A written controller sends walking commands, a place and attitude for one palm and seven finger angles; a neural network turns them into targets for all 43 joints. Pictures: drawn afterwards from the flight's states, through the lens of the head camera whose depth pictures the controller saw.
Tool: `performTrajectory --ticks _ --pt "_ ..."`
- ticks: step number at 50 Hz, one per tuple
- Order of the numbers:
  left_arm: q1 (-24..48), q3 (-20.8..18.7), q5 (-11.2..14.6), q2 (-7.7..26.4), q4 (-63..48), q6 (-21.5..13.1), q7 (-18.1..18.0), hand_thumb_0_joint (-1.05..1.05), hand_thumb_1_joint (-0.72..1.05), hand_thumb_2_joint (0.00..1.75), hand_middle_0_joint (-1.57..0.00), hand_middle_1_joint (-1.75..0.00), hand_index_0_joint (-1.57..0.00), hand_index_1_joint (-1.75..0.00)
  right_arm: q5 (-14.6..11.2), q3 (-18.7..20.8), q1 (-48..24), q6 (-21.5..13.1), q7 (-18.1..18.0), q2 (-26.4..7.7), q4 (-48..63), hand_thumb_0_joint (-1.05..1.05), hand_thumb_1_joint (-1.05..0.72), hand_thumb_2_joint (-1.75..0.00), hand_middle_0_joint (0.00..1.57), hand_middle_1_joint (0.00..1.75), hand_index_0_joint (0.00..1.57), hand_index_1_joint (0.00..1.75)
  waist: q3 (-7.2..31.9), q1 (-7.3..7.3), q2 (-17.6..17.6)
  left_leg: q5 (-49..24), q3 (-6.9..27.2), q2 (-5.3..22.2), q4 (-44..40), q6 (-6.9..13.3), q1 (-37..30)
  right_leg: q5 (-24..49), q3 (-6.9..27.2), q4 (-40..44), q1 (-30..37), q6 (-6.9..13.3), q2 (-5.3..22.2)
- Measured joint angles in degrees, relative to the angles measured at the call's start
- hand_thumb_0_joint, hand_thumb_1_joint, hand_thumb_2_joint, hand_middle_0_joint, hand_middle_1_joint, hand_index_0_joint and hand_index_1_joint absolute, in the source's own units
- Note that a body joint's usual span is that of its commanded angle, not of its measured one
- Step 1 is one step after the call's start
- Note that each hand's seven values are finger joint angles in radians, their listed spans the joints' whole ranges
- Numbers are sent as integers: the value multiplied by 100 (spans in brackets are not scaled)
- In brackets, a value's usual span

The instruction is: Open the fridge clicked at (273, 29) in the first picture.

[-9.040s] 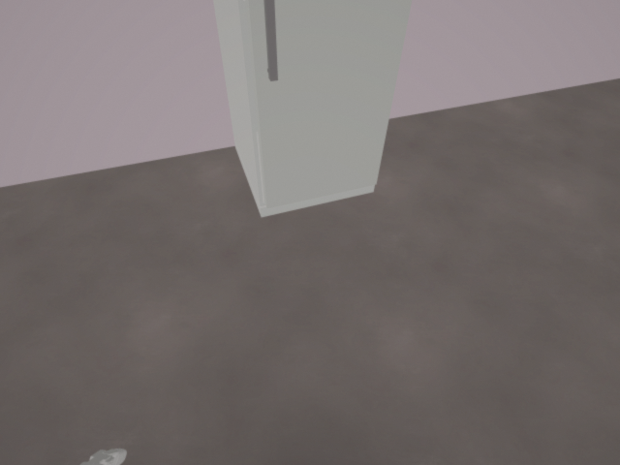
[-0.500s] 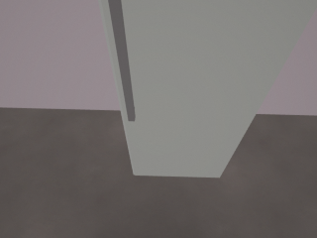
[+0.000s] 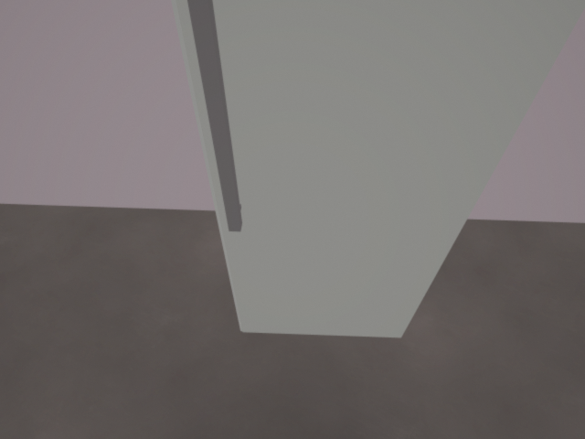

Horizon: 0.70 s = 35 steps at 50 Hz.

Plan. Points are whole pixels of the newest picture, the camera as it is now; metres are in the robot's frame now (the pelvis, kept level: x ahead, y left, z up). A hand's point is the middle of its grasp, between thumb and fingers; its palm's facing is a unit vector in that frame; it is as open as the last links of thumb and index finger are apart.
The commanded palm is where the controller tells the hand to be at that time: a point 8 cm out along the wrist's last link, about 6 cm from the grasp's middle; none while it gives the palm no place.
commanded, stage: shuffle to correct the standing spot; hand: left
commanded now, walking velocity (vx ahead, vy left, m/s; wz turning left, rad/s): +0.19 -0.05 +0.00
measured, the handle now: (222, 122) +0.54 +0.15 +0.16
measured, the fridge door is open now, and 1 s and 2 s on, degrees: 0 0 0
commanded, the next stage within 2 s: come to a stop and stand still in 0.14 s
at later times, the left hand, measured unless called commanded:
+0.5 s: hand out of the picture +0.14 +0.17 -0.18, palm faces +0.05 -0.97 -0.24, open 7.3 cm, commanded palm none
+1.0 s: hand out of the picture +0.09 +0.18 -0.18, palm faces +0.13 -0.98 -0.17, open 7.4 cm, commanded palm none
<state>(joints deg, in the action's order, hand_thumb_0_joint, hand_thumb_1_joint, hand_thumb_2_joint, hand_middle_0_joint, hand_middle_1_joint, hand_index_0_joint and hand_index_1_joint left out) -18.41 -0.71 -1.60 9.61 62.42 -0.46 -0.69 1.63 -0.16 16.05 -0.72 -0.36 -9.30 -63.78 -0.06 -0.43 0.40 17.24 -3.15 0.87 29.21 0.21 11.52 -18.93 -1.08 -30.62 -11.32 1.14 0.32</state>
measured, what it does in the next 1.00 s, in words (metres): steps on the spot: right foot, then left foot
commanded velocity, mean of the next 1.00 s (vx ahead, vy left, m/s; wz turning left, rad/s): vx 0.00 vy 0.01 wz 0.00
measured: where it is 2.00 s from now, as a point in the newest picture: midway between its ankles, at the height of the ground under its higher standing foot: outside the picture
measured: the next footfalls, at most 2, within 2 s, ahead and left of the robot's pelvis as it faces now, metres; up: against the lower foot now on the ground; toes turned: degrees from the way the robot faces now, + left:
right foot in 0.52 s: +0.22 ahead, -0.13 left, +0.00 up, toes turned -5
left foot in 0.90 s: +0.07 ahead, +0.07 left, +0.00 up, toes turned +4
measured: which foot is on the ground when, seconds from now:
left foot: down 0.00-0.54, up 0.56-0.88, down 0.90-1.00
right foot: down 0.00-0.26, up 0.28-0.50, down 0.52-0.92, up 0.94-1.00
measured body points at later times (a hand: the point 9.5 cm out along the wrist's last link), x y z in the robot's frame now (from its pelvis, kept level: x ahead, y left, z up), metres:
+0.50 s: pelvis +0.10 -0.02 -0.01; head +0.15 -0.02 +0.44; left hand +0.13 +0.23 -0.16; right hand +0.04 -0.22 -0.17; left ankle -0.01 +0.11 -0.73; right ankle +0.18 -0.13 -0.73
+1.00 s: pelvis +0.05 -0.01 +0.00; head +0.04 +0.02 +0.45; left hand +0.09 +0.23 -0.16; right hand +0.12 -0.24 -0.14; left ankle +0.06 +0.09 -0.74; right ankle +0.14 -0.13 -0.71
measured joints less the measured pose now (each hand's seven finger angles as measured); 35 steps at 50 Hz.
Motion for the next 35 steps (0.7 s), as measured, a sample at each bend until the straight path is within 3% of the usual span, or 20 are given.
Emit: performTrajectory --ticks 8,12,14,16,18,21,25,26,27,31,33,35 --pt "-357 -88 12 -131 64 -130 15 1 90 90 -20 -30 -20 -30 -16 10 318 -93 -11 115 -27 0 -91 -90 20 30 20 30 -18 7 -20 549 90 112 637 -15 142 -441 -107 -304 48 40 -92" --pt "-521 -145 3 -134 119 -163 -22 1 90 90 -20 -30 -20 -30 -31 21 326 -129 -21 204 -48 0 -91 -90 20 30 20 30 -34 -12 149 827 -92 127 735 15 22 -705 -152 -440 157 15 -30" --pt "-544 -145 18 -130 201 -106 -27 1 90 90 -20 -30 -20 -30 -9 31 286 -246 -51 252 -22 0 -91 -90 20 30 20 30 -52 5 270 880 -184 68 623 -21 -112 -755 -116 -1120 -106 64 41" --pt "-445 -136 23 -143 271 -23 -40 1 90 90 -20 -30 -20 -30 17 9 313 -353 -136 282 44 0 -91 -90 20 30 20 30 -104 83 243 842 -224 90 454 26 -293 -1115 -126 -2318 -606 94 -3" --pt "-231 -164 20 -135 239 39 -56 1 90 90 -20 -30 -20 -30 42 -14 385 -369 -203 326 78 0 -91 -90 20 30 20 30 -182 160 180 747 -209 123 188 23 -487 -1210 -210 -2953 -1080 84 19" --pt "229 -197 26 -101 -23 68 -62 1 91 90 -20 -30 -20 -30 47 -37 456 -276 -232 393 35 0 -91 -90 20 30 20 30 -394 178 74 602 -142 166 -170 -70 -718 -759 -322 -2422 -1486 31 157" --pt "639 -257 15 94 -426 -28 -70 2 93 90 -20 -30 -20 -30 -28 23 477 -101 -180 405 -34 0 -91 -90 20 30 20 30 -681 92 -42 767 -103 236 -29 -216 -839 749 -425 -782 -1374 13 236" --pt "670 -265 7 146 -506 -87 -67 2 93 90 -20 -30 -20 -30 -49 61 495 -62 -160 390 -36 0 -91 -90 20 30 20 30 -702 73 -53 892 -89 247 205 -239 -787 1069 -459 -563 -1263 30 249" --pt "720 -280 -6 170 -552 -139 -81 2 93 90 -20 -30 -20 -30 -73 110 458 -19 -140 352 -39 0 -91 -90 20 30 20 30 -722 65 -97 978 -53 287 645 -200 -592 902 -495 -630 -1260 71 234" --pt "885 -271 2 145 -671 -143 -152 1 92 90 -20 -30 -20 -30 -150 280 69 154 -169 121 104 0 -91 -90 20 30 20 30 -807 58 -99 1608 318 -27 3038 -41 471 509 -501 -762 -1221 214 289" --pt "923 -247 -6 102 -701 -55 -178 1 92 90 -20 -30 -20 -30 -127 324 -173 212 -152 13 218 0 -91 -90 20 30 20 30 -770 60 -54 1471 307 -79 3556 -62 868 650 -492 -580 -1163 193 304" --pt "942 -222 -21 47 -717 17 -180 1 91 90 -20 -30 -20 -30 -98 353 -377 245 -115 -72 354 0 -91 -90 20 30 20 30 -697 67 -13 1264 267 -74 3550 -106 1104 792 -498 -394 -1124 208 309"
